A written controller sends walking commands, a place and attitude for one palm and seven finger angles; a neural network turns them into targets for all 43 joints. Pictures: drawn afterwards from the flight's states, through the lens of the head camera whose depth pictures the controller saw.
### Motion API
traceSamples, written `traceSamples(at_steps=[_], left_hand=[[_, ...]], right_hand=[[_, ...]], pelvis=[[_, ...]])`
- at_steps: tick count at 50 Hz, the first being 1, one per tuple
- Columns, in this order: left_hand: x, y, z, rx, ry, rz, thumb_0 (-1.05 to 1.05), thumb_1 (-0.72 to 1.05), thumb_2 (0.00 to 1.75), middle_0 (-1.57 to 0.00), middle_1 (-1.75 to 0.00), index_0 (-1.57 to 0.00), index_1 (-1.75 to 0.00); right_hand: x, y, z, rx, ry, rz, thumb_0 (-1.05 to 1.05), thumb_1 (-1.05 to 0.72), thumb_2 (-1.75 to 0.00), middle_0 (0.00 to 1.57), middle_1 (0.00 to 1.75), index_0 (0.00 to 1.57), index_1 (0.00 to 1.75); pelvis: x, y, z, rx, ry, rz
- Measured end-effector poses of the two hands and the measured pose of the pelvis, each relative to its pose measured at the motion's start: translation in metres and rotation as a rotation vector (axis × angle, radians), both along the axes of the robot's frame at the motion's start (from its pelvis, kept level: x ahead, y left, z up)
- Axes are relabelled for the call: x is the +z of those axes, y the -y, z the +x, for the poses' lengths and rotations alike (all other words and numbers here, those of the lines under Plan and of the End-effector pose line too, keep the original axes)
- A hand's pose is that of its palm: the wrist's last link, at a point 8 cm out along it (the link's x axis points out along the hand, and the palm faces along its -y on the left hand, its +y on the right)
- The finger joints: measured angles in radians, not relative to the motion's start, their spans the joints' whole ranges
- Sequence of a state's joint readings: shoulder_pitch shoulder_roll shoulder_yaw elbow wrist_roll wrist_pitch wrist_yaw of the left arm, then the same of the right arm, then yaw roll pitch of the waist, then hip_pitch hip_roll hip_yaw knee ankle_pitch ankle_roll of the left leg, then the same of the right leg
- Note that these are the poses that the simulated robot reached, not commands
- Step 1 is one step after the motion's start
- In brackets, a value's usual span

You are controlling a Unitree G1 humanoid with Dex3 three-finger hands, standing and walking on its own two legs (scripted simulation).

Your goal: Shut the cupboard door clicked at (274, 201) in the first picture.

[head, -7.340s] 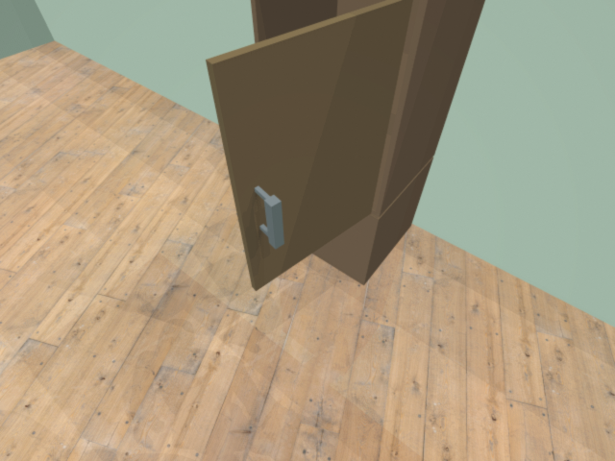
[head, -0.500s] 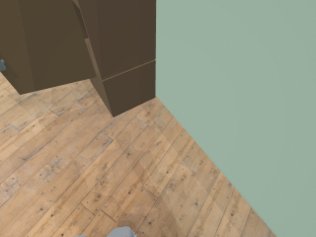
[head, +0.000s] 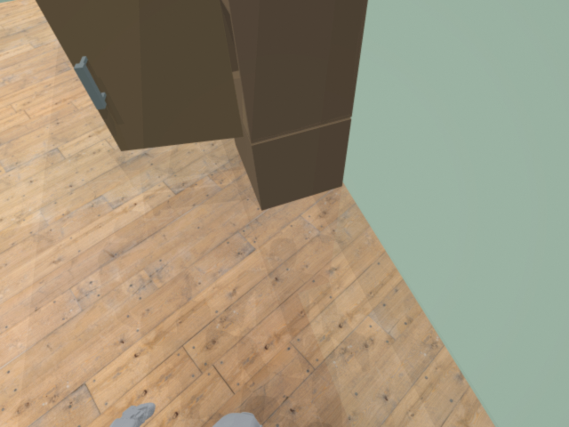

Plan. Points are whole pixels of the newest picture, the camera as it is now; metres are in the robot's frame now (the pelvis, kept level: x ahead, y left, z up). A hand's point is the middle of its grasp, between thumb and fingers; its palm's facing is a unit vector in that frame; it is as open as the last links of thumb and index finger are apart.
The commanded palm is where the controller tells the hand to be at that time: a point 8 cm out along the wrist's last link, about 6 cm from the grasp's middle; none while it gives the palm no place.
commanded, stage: turn to face it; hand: left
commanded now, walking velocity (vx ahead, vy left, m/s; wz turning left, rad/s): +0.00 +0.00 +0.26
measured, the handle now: (92, 82) +0.94 +0.59 -0.06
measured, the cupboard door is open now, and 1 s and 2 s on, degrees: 78 78 78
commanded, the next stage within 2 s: take the last steps up to it in 0.08 s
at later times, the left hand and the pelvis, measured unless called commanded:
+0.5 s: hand out of the picture +0.00 +0.23 -0.17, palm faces +0.23 -0.95 -0.21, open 7.3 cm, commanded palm none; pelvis +0.03 +0.02 +0.01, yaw +10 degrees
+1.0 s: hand (157, 414) +0.15 +0.22 -0.14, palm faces +0.29 -0.93 -0.23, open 7.1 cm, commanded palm none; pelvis +0.17 +0.03 +0.02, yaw +14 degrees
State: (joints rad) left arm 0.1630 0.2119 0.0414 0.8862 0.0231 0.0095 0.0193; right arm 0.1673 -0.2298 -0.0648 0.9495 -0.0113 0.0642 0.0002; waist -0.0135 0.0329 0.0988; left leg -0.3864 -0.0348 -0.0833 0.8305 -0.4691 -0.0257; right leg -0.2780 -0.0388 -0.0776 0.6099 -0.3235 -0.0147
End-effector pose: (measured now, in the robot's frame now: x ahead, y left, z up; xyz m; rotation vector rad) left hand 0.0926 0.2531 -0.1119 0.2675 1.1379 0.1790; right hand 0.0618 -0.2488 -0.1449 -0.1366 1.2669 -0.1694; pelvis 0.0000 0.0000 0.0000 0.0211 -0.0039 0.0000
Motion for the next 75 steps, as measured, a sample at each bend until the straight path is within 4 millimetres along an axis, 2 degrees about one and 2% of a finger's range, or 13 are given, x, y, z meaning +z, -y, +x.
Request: traceSamples(at_steps=[9, 18, 22, 27, 34, 38, 40, 45, 51, 58, 63, 67, 75], left_hand=[[-0.001, 0.029, -0.053, 0.109, -0.092, -0.058, 0.01, 0.91, 0.9, -0.21, -0.3, -0.21, -0.3], [-0.028, 0.005, -0.116, 0.261, -0.195, -0.117, 0.01, 0.91, 0.9, -0.21, -0.3, -0.21, -0.3], [-0.034, -0.011, -0.123, 0.29, -0.249, -0.125, 0.01, 0.91, 0.9, -0.2, -0.3, -0.21, -0.3], [-0.02, -0.023, -0.085, 0.282, -0.18, -0.121, 0.01, 0.91, 0.9, -0.2, -0.3, -0.2, -0.3], [-0.007, -0.025, 0.002, 0.216, -0.06, -0.095, 0.01, 0.91, 0.9, -0.2, -0.3, -0.2, -0.3], [-0.01, -0.018, 0.056, 0.176, 0.015, -0.07, 0.01, 0.91, 0.9, -0.2, -0.3, -0.2, -0.3], [-0.01, -0.014, 0.07, 0.187, 0.052, -0.066, 0.01, 0.91, 0.9, -0.2, -0.3, -0.2, -0.3], [-0.004, -0.003, 0.065, 0.26, 0.003, -0.082, 0.0, 0.92, 0.9, -0.2, -0.3, -0.21, -0.3], [-0.001, -0.012, 0.036, 0.349, -0.136, -0.097, 0.0, 0.95, 0.9, -0.2, -0.3, -0.21, -0.3], [-0.012, -0.022, 0.006, 0.451, -0.323, -0.178, 0.0, 0.92, 0.9, -0.2, -0.3, -0.21, -0.3], [-0.034, -0.052, 0.011, 0.478, -0.438, -0.226, 0.01, 0.91, 0.9, -0.2, -0.3, -0.21, -0.3], [-0.036, -0.091, 0.064, 0.438, -0.383, -0.201, 0.01, 0.91, 0.9, -0.2, -0.3, -0.2, -0.3], [-0.015, -0.156, 0.23, 0.306, -0.096, -0.129, 0.01, 0.91, 0.9, -0.2, -0.3, -0.2, -0.3]], right_hand=[[0.016, 0.008, 0.02, 0.065, -0.027, -0.001, 0.01, -0.9, -0.89, 0.2, 0.3, 0.2, 0.3], [0.022, -0.028, 0.062, 0.209, 0.032, -0.039, 0.01, -0.9, -0.89, 0.2, 0.3, 0.2, 0.3], [0.024, -0.043, 0.066, 0.234, 0.051, -0.052, 0.0, -0.9, -0.89, 0.2, 0.3, 0.2, 0.3], [0.026, -0.052, 0.047, 0.228, -0.024, -0.037, 0.0, -0.9, -0.89, 0.2, 0.3, 0.2, 0.3], [0.013, -0.05, 0.025, 0.176, -0.161, 0.01, 0.0, -0.9, -0.89, 0.2, 0.3, 0.2, 0.3], [-0.005, -0.041, 0.025, 0.141, -0.23, 0.033, 0.0, -0.9, -0.89, 0.2, 0.3, 0.2, 0.3], [-0.011, -0.036, 0.034, 0.147, -0.26, 0.035, 0.01, -0.9, -0.89, 0.2, 0.3, 0.2, 0.3], [0.002, -0.034, 0.095, 0.179, -0.223, 0.018, 0.01, -0.9, -0.89, 0.2, 0.3, 0.2, 0.3], [0.02, -0.057, 0.188, 0.241, -0.098, 0.014, 0.01, -0.91, -0.89, 0.2, 0.3, 0.2, 0.3], [0.025, -0.123, 0.3, 0.359, 0.023, 0.017, 0.01, -0.91, -0.89, 0.19, 0.3, 0.2, 0.3], [0.017, -0.179, 0.365, 0.4, 0.143, -0.008, 0.0, -0.91, -0.89, 0.2, 0.3, 0.2, 0.3], [0.019, -0.202, 0.371, 0.372, 0.129, -0.009, 0.0, -0.91, -0.89, 0.2, 0.3, 0.2, 0.3], [0.022, -0.196, 0.351, 0.256, -0.006, -0.031, -0.01, -0.94, -0.89, 0.2, 0.3, 0.2, 0.3]], pelvis=[[0.015, 0.012, 0.005, 0.067, -0.002, 0.023], [0.004, -0.009, 0.012, 0.139, -0.004, -0.011], [0.002, -0.019, 0.018, 0.154, 0.0, -0.009], [0.012, -0.027, 0.036, 0.178, -0.002, -0.017], [0.011, -0.026, 0.073, 0.178, 0.001, -0.003], [-0.002, -0.018, 0.102, 0.182, 0.005, 0.016], [-0.005, -0.016, 0.113, 0.204, 0.021, 0.006], [0.009, -0.019, 0.14, 0.231, 0.013, 0.002], [0.021, -0.035, 0.178, 0.252, -0.013, 0.004], [0.015, -0.082, 0.224, 0.269, -0.017, -0.009], [-0.006, -0.127, 0.258, 0.266, -0.013, -0.023], [-0.001, -0.146, 0.279, 0.249, -0.011, -0.011], [0.013, -0.171, 0.331, 0.222, -0.013, 0.008]])
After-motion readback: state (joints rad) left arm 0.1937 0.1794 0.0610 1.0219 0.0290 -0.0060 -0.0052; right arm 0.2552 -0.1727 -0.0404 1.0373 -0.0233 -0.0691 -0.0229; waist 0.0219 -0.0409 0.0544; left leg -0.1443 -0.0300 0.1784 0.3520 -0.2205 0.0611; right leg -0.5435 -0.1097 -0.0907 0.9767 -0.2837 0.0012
